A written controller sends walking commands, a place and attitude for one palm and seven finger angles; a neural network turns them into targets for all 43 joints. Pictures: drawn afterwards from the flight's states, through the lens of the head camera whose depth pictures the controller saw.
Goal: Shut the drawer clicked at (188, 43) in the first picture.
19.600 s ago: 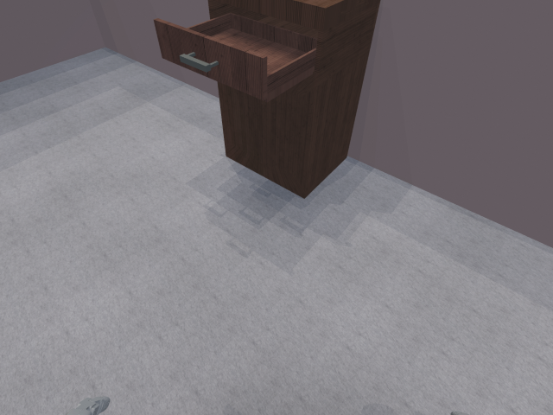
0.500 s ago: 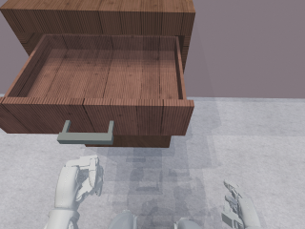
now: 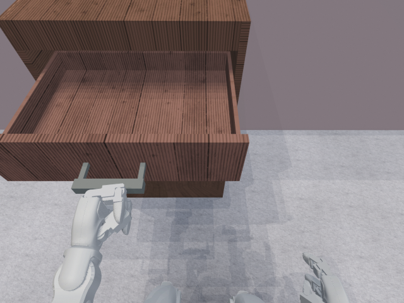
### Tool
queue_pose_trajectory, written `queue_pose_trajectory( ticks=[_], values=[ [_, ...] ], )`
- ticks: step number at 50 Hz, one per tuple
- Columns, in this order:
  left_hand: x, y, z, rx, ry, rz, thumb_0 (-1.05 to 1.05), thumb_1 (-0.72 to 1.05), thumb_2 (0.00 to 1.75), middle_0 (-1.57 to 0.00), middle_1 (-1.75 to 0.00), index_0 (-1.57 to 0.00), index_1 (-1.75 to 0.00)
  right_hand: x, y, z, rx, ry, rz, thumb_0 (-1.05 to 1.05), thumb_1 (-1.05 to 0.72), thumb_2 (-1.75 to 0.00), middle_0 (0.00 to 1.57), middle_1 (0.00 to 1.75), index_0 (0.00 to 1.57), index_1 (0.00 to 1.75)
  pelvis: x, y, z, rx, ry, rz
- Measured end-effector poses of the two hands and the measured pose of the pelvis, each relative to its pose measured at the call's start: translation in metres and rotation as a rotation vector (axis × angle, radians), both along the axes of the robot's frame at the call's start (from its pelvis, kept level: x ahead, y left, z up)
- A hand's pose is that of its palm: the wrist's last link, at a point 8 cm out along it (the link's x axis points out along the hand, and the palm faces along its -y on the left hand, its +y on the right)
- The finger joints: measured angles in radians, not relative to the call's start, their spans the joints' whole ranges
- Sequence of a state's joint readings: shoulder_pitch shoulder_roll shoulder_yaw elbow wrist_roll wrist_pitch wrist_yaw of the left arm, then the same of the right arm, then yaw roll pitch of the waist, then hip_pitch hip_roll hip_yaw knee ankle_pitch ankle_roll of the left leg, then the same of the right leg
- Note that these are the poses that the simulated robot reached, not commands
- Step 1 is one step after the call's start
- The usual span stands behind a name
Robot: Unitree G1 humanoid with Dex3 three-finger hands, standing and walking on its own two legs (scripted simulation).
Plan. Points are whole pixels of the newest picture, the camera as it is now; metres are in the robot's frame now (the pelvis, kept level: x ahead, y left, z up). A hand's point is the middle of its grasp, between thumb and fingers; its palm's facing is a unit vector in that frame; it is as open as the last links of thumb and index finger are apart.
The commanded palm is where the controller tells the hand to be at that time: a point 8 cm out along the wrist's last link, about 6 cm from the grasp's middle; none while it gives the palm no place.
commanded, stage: push the drawer shut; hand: left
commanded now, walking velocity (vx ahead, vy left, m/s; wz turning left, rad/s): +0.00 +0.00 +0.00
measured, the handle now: (111, 176) +0.34 +0.19 +0.06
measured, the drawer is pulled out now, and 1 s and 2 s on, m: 0.29 0.16 0.04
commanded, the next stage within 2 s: none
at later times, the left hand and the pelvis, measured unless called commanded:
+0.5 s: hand (131, 189) +0.32 +0.15 +0.06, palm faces -0.01 -1.00 -0.05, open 2.8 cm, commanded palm +0.32 +0.20 +0.06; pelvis -0.03 +0.01 +0.00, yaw +1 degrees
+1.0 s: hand (135, 154) +0.40 +0.15 +0.06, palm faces +0.01 -1.00 -0.03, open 2.6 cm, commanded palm +0.39 +0.20 +0.06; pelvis -0.02 +0.03 +0.00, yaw -1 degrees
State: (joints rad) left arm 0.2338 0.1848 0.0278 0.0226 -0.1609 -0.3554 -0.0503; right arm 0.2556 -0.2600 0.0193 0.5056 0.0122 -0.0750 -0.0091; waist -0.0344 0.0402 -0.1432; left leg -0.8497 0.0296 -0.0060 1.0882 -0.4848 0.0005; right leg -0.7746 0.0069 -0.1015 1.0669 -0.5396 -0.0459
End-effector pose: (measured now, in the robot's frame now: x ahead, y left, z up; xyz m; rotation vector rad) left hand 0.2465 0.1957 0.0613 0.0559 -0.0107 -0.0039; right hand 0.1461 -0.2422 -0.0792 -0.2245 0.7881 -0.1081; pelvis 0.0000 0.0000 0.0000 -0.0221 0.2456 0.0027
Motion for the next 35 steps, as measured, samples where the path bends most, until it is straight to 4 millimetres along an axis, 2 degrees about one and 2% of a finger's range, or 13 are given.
queue_pose_trajectory(
  ticks=[9, 14, 23, 35],
  values=[
    [0.003, 0.001, -0.002, -0.003, -0.016, 0.006, -0.06, 0.84, 0.96, -1.40, -1.60, -1.40, -1.60, -0.002, 0.002, -0.003, -0.007, 0.003, 0.013, 0.02, -0.90, -0.90, 0.20, 0.30, 0.20, 0.30, -0.010, 0.002, 0.000, -0.003, -0.007, 0.010],
    [0.012, 0.002, -0.004, -0.001, -0.036, -0.002, -0.06, 0.83, 0.98, -1.40, -1.60, -1.40, -1.60, -0.005, 0.008, -0.006, -0.006, 0.009, 0.022, 0.02, -0.90, -0.90, 0.20, 0.30, 0.20, 0.30, -0.018, 0.003, -0.002, -0.007, -0.014, 0.015],
    [0.043, 0.004, -0.003, -0.002, -0.025, -0.012, -0.06, 0.81, 0.99, -1.41, -1.60, -1.41, -1.60, -0.022, 0.014, -0.007, -0.009, 0.038, 0.005, 0.01, -0.90, -0.90, 0.20, 0.30, 0.20, 0.30, -0.028, 0.006, -0.002, -0.012, -0.019, 0.014],
    [0.094, 0.011, -0.004, -0.017, -0.012, 0.001, -0.09, 0.76, 0.93, -1.40, -1.60, -1.40, -1.60, -0.063, 0.008, -0.011, -0.039, 0.154, -0.060, 0.01, -0.90, -0.90, 0.20, 0.30, 0.20, 0.30, -0.028, 0.016, 0.001, -0.017, 0.003, 0.001]
  ],
)
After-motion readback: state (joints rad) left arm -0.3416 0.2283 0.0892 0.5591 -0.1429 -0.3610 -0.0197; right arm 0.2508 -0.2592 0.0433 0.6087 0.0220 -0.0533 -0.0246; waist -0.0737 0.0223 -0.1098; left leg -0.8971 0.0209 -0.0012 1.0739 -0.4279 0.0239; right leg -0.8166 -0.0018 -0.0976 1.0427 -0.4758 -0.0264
